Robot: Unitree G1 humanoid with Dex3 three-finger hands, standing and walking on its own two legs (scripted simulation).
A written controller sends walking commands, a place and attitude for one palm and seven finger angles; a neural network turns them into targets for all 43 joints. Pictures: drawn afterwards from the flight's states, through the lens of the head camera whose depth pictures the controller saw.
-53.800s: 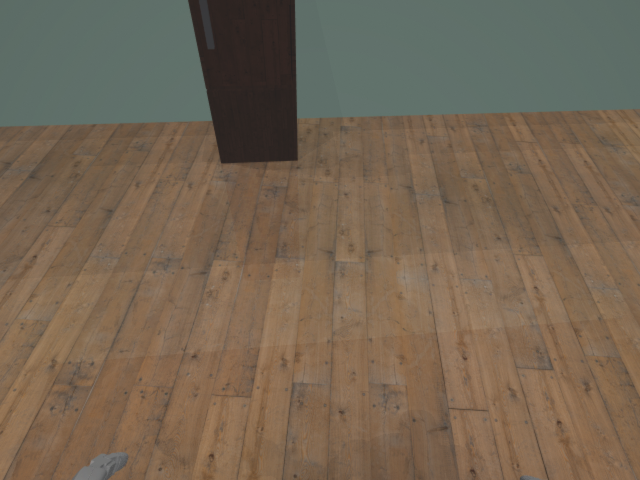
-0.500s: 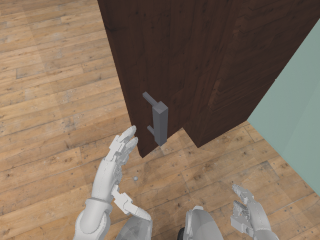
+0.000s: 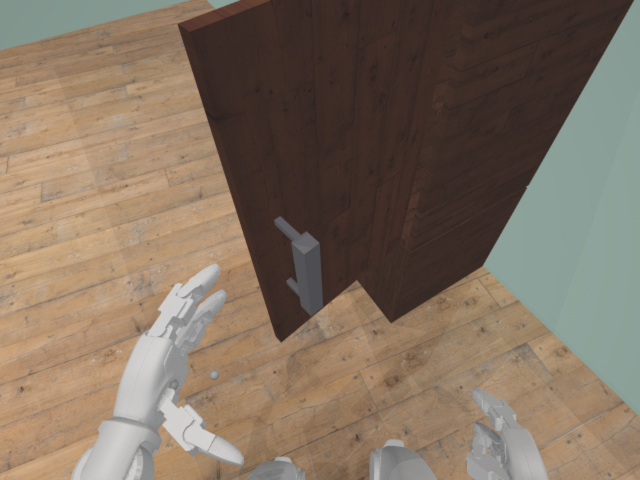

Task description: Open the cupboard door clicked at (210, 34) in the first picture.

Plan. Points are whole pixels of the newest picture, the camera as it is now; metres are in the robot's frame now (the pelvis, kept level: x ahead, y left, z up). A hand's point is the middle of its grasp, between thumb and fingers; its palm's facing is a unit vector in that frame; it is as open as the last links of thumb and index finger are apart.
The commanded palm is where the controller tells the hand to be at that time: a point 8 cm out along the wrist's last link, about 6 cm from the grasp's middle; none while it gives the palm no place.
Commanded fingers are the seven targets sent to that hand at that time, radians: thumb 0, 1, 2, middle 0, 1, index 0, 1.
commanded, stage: draw the hand back to the body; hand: left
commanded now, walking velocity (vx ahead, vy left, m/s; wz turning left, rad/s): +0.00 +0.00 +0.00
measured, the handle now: (298, 268) +0.40 +0.05 +0.01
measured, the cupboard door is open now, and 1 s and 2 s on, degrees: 100 100 100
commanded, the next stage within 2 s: step back with the hand held close in 1.28 s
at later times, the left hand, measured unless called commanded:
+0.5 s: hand (82, 349) +0.22 +0.22 +0.15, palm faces +0.18 -0.92 -0.35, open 13.9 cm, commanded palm +0.19 +0.27 +0.18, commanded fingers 0.00 0.23 0.62 -0.18 -0.30 -0.18 -0.30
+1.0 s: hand out of the picture +0.23 +0.30 +0.27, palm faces +0.47 -0.77 -0.43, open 8.1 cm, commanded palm +0.18 +0.33 +0.26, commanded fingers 0.00 0.90 0.90 -0.20 -0.30 -0.20 -0.30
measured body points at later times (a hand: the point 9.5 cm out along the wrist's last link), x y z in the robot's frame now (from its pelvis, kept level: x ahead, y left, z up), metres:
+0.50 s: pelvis +0.03 +0.03 +0.06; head +0.03 +0.01 +0.51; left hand +0.21 +0.27 +0.17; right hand +0.21 -0.19 -0.01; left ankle -0.02 +0.10 -0.65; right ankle +0.05 -0.08 -0.65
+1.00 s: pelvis +0.04 +0.03 +0.09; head +0.02 +0.01 +0.54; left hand +0.20 +0.33 +0.29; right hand +0.22 -0.19 +0.01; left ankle -0.02 +0.10 -0.65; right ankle +0.05 -0.08 -0.65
